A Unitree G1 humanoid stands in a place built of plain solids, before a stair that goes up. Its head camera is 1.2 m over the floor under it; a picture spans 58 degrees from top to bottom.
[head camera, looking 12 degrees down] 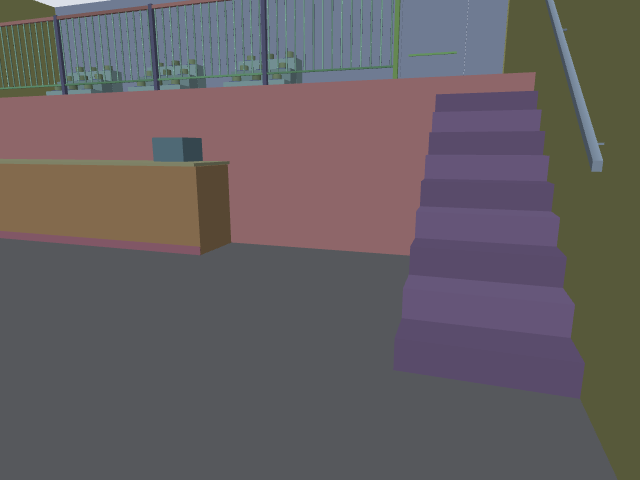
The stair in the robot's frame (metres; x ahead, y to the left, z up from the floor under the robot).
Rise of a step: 0.19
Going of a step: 0.30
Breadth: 0.91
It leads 18 degrees to the right of straight ahead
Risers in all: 10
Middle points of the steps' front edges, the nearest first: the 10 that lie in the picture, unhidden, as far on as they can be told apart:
2.05 -0.84 0.19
2.33 -0.93 0.38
2.61 -1.02 0.57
2.89 -1.11 0.76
3.18 -1.20 0.95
3.46 -1.29 1.14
3.74 -1.38 1.33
4.02 -1.47 1.53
4.30 -1.57 1.72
4.58 -1.66 1.92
